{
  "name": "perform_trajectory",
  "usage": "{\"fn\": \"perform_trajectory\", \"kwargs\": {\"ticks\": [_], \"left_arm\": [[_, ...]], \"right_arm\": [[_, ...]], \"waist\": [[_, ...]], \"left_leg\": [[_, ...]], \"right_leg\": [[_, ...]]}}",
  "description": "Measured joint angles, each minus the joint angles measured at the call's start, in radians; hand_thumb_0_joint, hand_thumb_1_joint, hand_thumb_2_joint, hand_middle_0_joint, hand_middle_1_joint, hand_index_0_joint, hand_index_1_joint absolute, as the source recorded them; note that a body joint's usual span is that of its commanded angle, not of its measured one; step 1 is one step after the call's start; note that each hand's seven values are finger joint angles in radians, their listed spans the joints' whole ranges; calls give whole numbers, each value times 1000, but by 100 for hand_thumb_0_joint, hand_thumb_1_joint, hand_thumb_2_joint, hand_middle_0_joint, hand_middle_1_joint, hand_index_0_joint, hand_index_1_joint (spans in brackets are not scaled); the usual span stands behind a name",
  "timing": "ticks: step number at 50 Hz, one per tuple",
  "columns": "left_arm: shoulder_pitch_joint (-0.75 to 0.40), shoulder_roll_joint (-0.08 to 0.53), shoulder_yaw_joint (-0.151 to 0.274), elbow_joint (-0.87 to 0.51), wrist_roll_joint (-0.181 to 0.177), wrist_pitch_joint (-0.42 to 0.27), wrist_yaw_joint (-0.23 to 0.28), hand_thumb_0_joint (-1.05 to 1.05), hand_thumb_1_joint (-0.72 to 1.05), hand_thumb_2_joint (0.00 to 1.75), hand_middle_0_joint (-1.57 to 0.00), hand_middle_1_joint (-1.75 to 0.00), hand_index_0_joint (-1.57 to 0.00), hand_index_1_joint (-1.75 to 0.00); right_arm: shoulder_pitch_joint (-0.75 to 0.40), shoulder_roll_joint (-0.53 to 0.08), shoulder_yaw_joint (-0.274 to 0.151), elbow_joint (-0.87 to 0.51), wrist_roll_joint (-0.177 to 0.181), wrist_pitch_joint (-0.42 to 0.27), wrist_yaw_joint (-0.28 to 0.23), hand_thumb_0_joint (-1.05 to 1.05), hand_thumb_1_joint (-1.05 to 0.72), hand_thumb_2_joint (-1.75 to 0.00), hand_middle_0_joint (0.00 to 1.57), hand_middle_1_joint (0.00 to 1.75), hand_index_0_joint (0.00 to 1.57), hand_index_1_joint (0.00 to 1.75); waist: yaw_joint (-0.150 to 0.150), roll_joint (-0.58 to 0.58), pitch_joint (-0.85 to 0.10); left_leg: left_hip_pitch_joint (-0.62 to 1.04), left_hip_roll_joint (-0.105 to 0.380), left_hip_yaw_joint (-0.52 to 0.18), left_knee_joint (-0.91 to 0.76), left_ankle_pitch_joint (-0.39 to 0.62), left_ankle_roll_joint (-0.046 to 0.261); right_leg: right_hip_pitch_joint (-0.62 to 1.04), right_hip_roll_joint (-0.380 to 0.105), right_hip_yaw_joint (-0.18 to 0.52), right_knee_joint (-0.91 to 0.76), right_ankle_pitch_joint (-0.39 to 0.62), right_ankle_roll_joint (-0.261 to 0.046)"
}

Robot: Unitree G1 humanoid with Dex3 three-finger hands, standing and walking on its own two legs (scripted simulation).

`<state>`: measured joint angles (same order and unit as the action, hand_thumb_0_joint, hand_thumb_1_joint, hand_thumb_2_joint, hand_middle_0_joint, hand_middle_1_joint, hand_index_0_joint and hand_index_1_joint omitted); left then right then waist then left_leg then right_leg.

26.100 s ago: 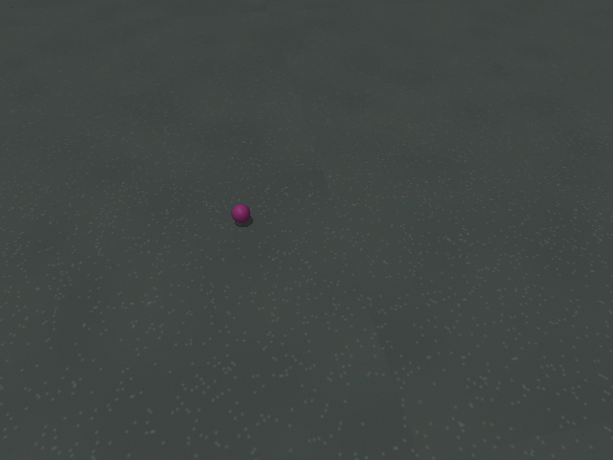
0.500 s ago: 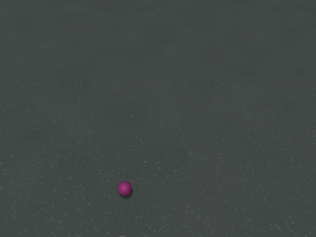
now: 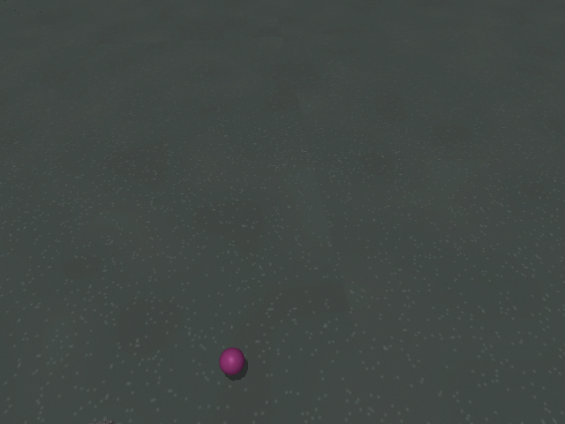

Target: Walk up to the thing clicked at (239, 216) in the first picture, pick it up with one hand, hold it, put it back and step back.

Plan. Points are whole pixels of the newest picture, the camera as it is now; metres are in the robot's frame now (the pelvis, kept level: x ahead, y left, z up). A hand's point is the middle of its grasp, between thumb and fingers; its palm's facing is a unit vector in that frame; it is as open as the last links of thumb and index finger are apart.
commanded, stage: walk up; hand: left
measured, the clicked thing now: (232, 361) +0.44 +0.19 -0.72
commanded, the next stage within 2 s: stand in 0.86 s
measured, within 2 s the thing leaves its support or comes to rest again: neither
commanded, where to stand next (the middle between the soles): +0.07 -0.03 m, yaw -1 degrees
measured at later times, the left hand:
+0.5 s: hand out of the picture +0.08 +0.25 -0.14, palm faces -0.01 -0.95 -0.32, open 7.4 cm
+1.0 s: hand out of the picture +0.09 +0.26 -0.14, palm faces -0.02 -0.94 -0.34, open 7.4 cm
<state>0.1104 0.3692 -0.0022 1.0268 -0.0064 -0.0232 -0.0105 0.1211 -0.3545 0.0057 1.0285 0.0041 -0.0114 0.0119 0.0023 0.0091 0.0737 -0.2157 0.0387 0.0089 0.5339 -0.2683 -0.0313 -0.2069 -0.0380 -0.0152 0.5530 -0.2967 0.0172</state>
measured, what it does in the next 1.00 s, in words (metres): stands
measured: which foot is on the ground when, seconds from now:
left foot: down 0.00-1.00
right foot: down 0.00-1.00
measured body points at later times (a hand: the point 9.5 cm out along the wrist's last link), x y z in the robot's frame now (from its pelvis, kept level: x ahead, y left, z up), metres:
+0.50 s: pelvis +0.00 +0.00 +0.01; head +0.01 +0.00 +0.46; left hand +0.09 +0.30 -0.12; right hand +0.08 -0.31 -0.12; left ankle +0.01 +0.14 -0.73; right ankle +0.00 -0.13 -0.73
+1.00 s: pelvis +0.01 +0.00 +0.02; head +0.02 +0.00 +0.46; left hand +0.09 +0.31 -0.12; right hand +0.09 -0.30 -0.12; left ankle +0.01 +0.14 -0.73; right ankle +0.00 -0.13 -0.73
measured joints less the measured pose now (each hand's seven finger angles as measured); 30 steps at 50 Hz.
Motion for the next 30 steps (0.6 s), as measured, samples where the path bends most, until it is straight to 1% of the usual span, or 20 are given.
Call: {"fn": "perform_trajectory", "kwargs": {"ticks": [5,11,21,30], "left_arm": [[-40,-6,-2,38,0,6,-1,0,90,90,-20,-30,-20,-30],[-59,-11,2,80,3,10,-3,0,90,90,-20,-30,-20,-30],[-44,-15,10,129,10,16,-6,0,90,90,-20,-30,-20,-30],[-25,-17,14,147,12,18,-7,0,90,90,-20,-30,-20,-30]], "right_arm": [[-16,1,1,51,-3,1,0,1,-90,-90,20,30,20,30],[-24,-5,-4,95,-7,5,-2,1,-90,-90,20,30,20,30],[-25,-7,-10,122,-11,8,-4,1,-91,-90,20,30,20,30],[-21,5,-10,126,-13,7,-3,1,-91,-90,20,30,20,30]], "waist": [[-5,-5,-5],[-11,-9,-11],[-11,-14,-21],[-5,-13,-23]], "left_leg": [[37,1,-1,-75,37,-2],[71,5,-3,-141,70,-4],[90,9,-3,-182,92,-4],[92,6,-2,-196,98,-2]], "right_leg": [[38,2,-4,-76,38,1],[78,7,-9,-152,75,1],[105,12,-10,-211,106,1],[108,10,-10,-229,115,4]]}}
